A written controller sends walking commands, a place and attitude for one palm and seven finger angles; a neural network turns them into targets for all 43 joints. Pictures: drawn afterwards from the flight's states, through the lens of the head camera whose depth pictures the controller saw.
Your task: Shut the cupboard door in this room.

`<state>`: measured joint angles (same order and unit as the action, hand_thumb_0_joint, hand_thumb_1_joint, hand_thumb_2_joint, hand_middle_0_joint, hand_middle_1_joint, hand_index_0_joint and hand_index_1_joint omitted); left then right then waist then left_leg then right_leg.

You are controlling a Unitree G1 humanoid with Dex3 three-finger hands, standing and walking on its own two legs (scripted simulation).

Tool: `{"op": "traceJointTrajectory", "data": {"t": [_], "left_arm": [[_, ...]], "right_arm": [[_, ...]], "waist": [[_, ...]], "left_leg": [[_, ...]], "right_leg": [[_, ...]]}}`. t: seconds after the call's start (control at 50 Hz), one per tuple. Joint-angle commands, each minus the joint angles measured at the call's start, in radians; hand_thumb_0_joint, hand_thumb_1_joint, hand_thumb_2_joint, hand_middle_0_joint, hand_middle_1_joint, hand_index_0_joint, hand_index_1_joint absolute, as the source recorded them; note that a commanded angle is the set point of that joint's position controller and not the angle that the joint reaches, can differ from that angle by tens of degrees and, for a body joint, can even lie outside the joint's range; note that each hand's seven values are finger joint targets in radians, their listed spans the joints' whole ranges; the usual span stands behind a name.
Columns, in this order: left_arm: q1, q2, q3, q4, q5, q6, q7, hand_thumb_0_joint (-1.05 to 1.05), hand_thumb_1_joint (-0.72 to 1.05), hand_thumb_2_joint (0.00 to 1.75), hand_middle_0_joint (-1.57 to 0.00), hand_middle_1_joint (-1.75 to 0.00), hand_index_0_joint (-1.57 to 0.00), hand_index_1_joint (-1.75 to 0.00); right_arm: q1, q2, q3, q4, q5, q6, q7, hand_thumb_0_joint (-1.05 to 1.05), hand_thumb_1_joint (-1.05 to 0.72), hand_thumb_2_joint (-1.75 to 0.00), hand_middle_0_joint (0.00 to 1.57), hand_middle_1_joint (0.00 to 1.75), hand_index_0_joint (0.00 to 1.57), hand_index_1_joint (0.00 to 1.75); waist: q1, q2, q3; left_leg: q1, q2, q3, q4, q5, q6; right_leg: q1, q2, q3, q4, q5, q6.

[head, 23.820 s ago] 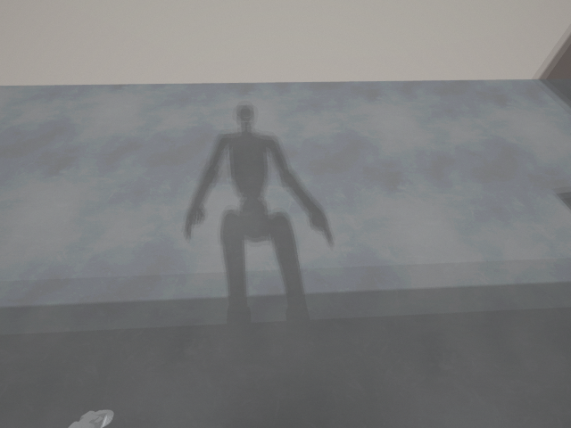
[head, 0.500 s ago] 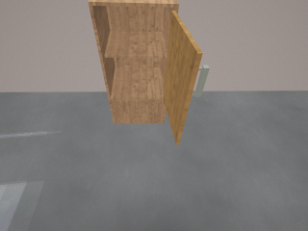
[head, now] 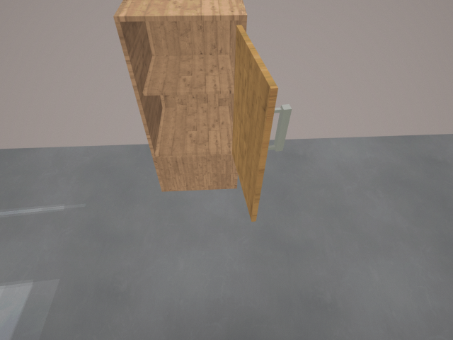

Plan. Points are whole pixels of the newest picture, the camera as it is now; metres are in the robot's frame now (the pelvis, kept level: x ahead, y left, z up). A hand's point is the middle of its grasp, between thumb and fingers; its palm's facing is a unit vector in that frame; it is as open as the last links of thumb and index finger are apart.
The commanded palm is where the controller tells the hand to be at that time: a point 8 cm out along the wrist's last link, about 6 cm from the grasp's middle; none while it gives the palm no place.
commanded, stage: stand and wait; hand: left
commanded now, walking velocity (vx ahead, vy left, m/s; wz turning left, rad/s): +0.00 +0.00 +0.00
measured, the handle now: (275, 130) +0.68 -0.11 -0.04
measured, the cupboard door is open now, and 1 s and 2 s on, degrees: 97 97 97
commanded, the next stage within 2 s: turn or walk to find it in 0.60 s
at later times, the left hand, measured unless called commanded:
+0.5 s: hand out of the picture -0.04 +0.14 -0.18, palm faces +0.05 -0.99 -0.15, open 7.4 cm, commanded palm none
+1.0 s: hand out of the picture -0.01 +0.20 -0.19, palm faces +0.15 -0.97 -0.21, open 7.4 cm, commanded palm none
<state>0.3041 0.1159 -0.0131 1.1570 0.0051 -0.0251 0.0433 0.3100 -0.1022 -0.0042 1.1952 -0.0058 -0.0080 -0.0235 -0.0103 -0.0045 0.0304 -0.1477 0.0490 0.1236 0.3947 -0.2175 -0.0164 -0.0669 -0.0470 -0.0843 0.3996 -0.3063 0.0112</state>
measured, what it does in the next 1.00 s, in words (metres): stands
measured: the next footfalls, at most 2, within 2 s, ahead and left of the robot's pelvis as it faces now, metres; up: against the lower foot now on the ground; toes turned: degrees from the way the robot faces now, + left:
left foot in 1.54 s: -0.04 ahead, +0.12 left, +0.00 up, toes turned +17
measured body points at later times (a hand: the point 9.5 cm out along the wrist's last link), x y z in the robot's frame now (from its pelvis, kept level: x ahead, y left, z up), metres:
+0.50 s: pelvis +0.00 -0.01 +0.00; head +0.01 -0.01 +0.45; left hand -0.04 +0.19 -0.16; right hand -0.01 -0.22 -0.16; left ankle +0.00 +0.13 -0.74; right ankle -0.06 -0.11 -0.74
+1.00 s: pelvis -0.02 +0.01 -0.02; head +0.01 +0.02 +0.43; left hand -0.02 +0.25 -0.18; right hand +0.02 -0.22 -0.17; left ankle +0.00 +0.13 -0.74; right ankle -0.06 -0.11 -0.74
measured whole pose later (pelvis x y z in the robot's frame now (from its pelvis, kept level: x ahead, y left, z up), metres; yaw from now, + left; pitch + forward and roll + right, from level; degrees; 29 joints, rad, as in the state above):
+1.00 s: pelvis -0.02 +0.01 -0.02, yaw +6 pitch +0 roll +0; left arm 0.23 0.18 0.05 1.04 0.01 0.01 0.03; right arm 0.23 -0.16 -0.04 1.07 -0.02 0.03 -0.01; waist 0.00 -0.02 0.08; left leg -0.33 0.01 0.03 0.62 -0.29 0.01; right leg -0.19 -0.10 -0.18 0.61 -0.40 0.03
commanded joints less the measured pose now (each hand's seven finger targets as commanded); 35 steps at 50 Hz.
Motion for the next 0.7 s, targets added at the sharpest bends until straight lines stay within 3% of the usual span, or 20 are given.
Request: {"op": "traceJointTrajectory", "data": {"t": [0.0,0.4,0.56,0.68], "left_arm": [[0.108,0.084,0.018,-0.007,0.000,-0.004,0.010,0.00,0.90,0.90,-0.20,-0.30,-0.20,-0.30],[0.121,0.079,0.021,-0.007,0.003,-0.006,0.008,0.00,0.90,0.90,-0.20,-0.30,-0.20,-0.30],[0.118,0.089,0.021,-0.009,0.005,-0.007,0.007,0.00,0.90,0.90,-0.20,-0.30,-0.20,-0.30],[0.092,0.116,0.036,-0.036,0.002,0.005,0.010,0.00,0.90,0.90,-0.20,-0.30,-0.20,-0.30]], "right_arm": [[0.058,-0.085,-0.018,-0.023,0.001,-0.014,-0.010,0.00,-0.90,-0.90,0.20,0.30,0.20,0.30],[0.037,-0.093,-0.020,-0.040,-0.001,-0.011,-0.013,0.00,-0.90,-0.90,0.20,0.30,0.20,0.30],[0.024,-0.112,-0.024,-0.047,0.000,-0.012,-0.013,0.00,-0.90,-0.90,0.20,0.30,0.20,0.30],[0.015,-0.117,-0.027,-0.067,-0.002,-0.003,-0.007,0.00,-0.90,-0.90,0.20,0.30,0.20,0.30]], "waist": [[0.010,-0.023,0.058],[0.006,0.006,0.069],[0.009,-0.018,0.057],[0.010,-0.014,0.050]], "left_leg": [[0.011,0.082,-0.077,-0.037,0.194,0.025],[0.020,0.081,-0.077,-0.028,0.173,0.022],[0.033,0.085,-0.081,-0.026,0.186,0.024],[-0.032,0.073,-0.092,0.019,0.213,0.023]], "right_leg": [[-0.088,-0.093,0.066,-0.079,0.297,-0.017],[-0.105,-0.089,0.073,-0.095,0.275,-0.022],[-0.101,-0.086,0.072,-0.094,0.282,-0.019],[-0.083,-0.105,0.035,-0.035,0.258,-0.015]]}}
